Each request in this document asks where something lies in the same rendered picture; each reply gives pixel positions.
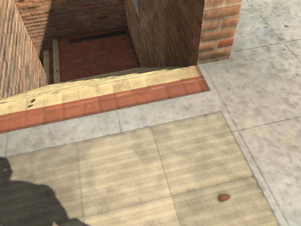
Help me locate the stairs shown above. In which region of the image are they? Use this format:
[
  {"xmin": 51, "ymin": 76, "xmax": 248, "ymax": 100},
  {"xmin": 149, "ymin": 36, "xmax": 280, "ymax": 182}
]
[
  {"xmin": 0, "ymin": 65, "xmax": 184, "ymax": 103},
  {"xmin": 40, "ymin": 48, "xmax": 55, "ymax": 84}
]

